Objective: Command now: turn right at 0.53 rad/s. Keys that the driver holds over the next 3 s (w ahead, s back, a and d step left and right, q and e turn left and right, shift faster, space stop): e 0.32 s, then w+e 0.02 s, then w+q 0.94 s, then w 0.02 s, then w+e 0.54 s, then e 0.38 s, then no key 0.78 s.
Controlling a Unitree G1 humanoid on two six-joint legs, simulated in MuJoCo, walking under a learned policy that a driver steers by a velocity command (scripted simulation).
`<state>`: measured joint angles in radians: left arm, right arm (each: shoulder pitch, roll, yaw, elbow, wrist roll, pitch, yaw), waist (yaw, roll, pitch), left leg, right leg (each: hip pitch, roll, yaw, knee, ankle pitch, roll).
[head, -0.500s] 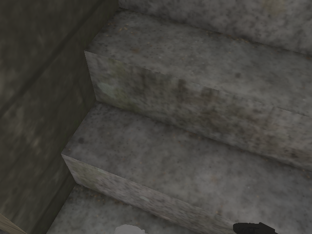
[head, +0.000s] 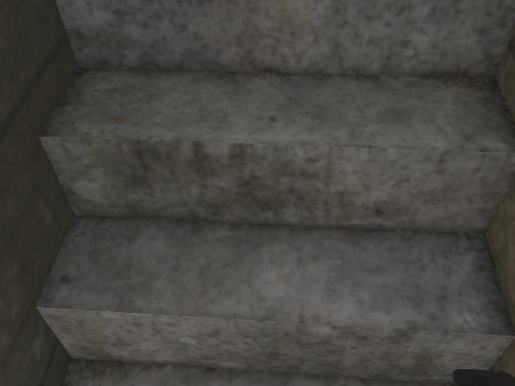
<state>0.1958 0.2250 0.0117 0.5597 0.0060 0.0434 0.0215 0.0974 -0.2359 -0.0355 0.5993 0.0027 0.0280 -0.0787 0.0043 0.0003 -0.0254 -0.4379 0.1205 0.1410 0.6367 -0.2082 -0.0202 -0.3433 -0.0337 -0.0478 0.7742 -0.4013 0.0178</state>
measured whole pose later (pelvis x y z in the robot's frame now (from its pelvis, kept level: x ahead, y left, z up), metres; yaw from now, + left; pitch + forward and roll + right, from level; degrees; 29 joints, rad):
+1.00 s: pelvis -0.02 +0.00 +0.02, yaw +0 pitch +1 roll -1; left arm 0.23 0.24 0.03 0.62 0.04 -0.08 0.04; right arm 0.13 -0.26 -0.04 0.54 0.02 -0.02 0.00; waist 0.02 0.03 0.00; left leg -0.64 -0.01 -0.04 1.36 -0.47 0.00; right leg -0.21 0.00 -0.08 0.48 -0.29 -0.02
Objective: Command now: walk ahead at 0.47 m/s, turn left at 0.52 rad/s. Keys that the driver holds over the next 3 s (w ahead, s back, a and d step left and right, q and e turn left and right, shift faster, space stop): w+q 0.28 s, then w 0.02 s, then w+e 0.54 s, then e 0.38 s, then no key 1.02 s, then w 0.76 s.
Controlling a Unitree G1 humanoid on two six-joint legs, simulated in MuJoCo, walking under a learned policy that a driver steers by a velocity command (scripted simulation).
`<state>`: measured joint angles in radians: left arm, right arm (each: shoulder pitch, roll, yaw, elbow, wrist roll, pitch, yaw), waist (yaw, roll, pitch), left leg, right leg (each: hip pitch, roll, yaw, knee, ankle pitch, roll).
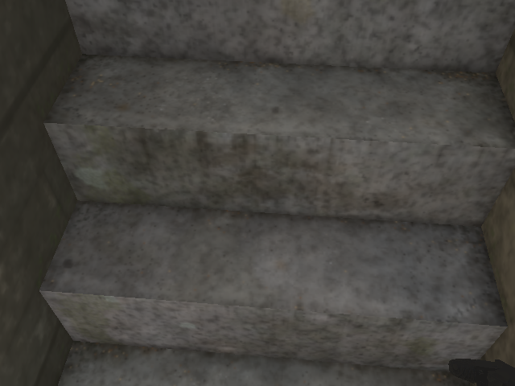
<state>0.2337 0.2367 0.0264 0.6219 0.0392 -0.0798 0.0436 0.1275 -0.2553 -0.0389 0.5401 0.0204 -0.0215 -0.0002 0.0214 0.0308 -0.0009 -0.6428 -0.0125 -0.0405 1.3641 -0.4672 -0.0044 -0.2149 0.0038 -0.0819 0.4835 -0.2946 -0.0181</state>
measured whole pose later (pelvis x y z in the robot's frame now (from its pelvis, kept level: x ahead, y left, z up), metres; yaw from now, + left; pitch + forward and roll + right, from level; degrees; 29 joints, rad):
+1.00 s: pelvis +0.27 +0.04 +0.20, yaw -5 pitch +1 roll +2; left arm 0.33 0.18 -0.03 0.85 0.05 -0.01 0.01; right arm 0.17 -0.17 0.04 0.60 -0.01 -0.02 -0.04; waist -0.04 -0.02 -0.10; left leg -1.09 -0.06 -0.02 1.97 -0.02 -0.03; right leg -0.32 -0.01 0.01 0.73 -0.42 -0.04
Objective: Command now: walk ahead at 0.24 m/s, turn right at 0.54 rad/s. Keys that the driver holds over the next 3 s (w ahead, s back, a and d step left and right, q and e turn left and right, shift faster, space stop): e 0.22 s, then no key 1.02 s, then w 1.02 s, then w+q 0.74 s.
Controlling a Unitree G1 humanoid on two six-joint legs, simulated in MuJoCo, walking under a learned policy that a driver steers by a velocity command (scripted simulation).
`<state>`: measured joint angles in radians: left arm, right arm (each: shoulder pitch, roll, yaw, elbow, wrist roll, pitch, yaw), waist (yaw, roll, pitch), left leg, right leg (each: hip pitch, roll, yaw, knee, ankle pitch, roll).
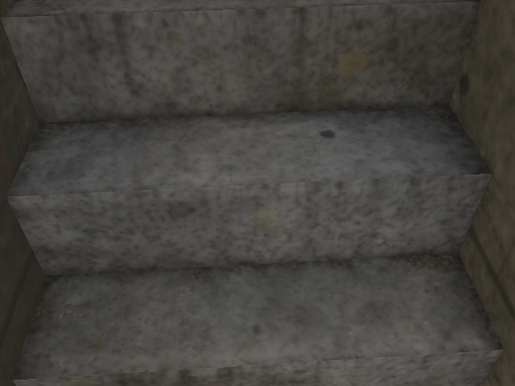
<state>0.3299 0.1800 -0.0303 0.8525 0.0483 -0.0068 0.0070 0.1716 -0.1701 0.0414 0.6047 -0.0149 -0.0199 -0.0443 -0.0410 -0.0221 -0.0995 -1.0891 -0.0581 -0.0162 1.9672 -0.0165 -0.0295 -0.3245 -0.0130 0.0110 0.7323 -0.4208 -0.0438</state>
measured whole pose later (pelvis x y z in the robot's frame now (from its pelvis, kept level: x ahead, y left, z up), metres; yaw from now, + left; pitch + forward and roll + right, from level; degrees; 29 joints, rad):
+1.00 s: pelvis +0.00 +0.08 +0.01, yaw -11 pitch +0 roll -1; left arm 0.29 0.14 0.01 0.86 0.02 0.01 0.04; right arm 0.33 -0.13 0.00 0.89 -0.03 0.06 -0.08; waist 0.02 -0.02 -0.05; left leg -0.31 -0.03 -0.01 0.57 -0.27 0.05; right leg -0.33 -0.04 -0.03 0.51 -0.20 0.04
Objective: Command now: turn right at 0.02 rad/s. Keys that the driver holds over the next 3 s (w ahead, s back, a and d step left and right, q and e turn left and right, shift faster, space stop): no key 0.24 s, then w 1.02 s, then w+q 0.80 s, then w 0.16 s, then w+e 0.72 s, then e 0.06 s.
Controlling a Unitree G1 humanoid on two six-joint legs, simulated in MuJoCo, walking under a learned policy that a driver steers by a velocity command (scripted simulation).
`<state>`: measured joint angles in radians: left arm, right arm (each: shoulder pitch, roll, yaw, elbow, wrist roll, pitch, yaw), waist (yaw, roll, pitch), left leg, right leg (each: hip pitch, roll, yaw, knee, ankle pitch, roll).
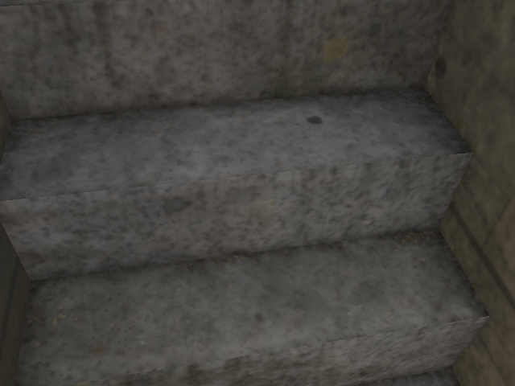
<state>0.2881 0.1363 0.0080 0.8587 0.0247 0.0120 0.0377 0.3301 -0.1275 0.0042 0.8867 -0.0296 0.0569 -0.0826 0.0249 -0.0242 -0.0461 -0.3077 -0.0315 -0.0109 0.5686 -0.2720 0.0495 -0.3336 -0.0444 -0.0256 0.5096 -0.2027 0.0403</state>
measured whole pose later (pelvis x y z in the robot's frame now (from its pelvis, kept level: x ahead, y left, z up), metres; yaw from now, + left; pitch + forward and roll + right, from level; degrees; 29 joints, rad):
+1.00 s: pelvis +0.17 -0.03 +0.08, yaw +1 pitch +9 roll +5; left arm 0.55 0.09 0.02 1.09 0.01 -0.04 0.08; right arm -0.33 -0.03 0.17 0.50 0.01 -0.10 0.03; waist 0.10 -0.03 -0.01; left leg -0.73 -0.08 0.15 1.29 -1.00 0.15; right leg -0.37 -0.07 0.06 0.58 0.12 0.00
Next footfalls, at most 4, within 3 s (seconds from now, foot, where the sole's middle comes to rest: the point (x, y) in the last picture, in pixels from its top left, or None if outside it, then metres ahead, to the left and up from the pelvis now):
0.54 right None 0.13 -0.13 -0.77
0.90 left None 0.18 0.06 -0.55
1.30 right None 0.31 -0.16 -0.55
1.66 left None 0.30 0.07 -0.55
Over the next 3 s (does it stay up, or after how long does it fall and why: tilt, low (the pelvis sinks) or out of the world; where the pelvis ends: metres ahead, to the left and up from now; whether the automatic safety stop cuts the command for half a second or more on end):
stays up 0.55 0.05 0.45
